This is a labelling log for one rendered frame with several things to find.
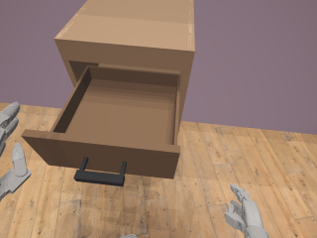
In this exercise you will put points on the cabinet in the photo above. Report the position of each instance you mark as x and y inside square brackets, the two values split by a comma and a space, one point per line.
[147, 35]

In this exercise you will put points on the left robot hand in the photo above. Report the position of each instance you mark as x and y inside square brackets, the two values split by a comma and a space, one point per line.
[14, 178]

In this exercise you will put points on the robot right forearm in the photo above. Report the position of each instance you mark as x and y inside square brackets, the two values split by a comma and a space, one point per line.
[255, 232]

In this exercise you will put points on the drawer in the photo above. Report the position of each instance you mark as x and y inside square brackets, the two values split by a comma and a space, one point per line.
[115, 115]

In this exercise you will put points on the right robot hand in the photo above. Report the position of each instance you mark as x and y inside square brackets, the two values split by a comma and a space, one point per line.
[242, 216]

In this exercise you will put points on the handle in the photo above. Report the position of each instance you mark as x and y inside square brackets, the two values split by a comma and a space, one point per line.
[82, 175]

